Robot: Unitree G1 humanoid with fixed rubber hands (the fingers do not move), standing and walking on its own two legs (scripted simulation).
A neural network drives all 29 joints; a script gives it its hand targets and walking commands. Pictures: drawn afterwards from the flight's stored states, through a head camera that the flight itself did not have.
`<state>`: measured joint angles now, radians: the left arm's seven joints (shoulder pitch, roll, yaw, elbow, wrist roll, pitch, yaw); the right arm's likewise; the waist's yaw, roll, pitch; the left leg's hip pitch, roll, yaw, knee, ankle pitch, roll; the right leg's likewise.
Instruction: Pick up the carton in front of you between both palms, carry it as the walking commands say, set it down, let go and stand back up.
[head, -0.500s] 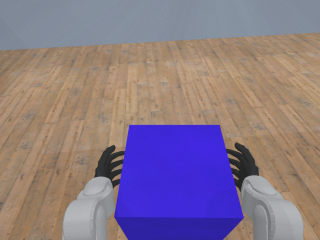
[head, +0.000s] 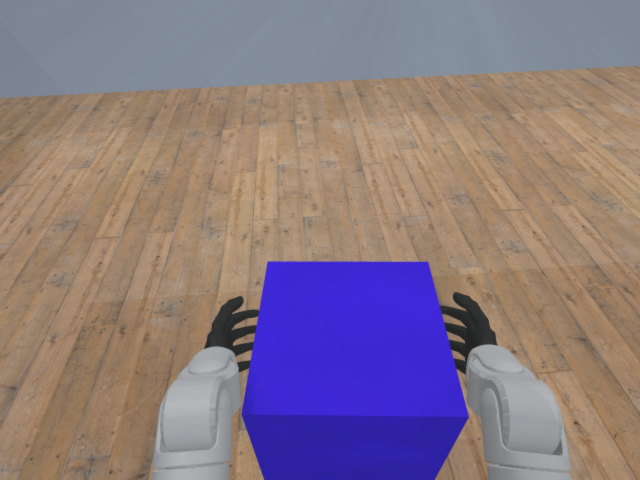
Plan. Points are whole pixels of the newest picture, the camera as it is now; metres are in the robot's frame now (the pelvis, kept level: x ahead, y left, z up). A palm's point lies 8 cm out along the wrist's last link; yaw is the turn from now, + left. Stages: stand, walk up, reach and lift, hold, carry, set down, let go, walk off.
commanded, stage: carry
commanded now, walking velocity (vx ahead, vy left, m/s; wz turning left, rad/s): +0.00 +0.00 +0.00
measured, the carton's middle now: (347, 381) +0.27 +0.00 -0.02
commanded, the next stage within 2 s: hold in 1.26 s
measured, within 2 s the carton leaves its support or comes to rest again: neither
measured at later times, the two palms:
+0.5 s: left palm (234, 346) +0.29 +0.14 +0.04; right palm (469, 345) +0.29 -0.15 +0.04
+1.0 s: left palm (243, 344) +0.29 +0.13 +0.04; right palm (478, 344) +0.29 -0.17 +0.04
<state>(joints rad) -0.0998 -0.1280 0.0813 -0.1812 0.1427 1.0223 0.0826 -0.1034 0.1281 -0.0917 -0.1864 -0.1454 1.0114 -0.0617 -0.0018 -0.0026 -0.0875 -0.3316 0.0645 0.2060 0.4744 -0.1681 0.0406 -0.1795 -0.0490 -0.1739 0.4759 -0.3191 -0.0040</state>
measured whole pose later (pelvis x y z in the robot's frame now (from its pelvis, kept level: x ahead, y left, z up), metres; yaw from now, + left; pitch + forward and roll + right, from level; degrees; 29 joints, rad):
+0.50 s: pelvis +0.00 +0.00 +0.00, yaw +0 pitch +2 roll +0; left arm -0.23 -0.15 0.17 0.15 0.23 0.70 0.03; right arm -0.23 0.15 -0.19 0.15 -0.23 0.68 -0.01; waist 0.00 0.00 -0.06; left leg -0.36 0.07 0.21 0.50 -0.17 0.04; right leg -0.22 -0.05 -0.17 0.52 -0.33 -0.01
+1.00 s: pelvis +0.00 -0.01 +0.00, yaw +0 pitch +2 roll +0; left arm -0.23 -0.15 0.17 0.16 0.23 0.74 0.03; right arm -0.23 0.15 -0.19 0.15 -0.24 0.73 -0.01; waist 0.00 0.00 -0.08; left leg -0.36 0.08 0.20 0.51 -0.18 0.02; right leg -0.21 -0.04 -0.17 0.52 -0.35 -0.02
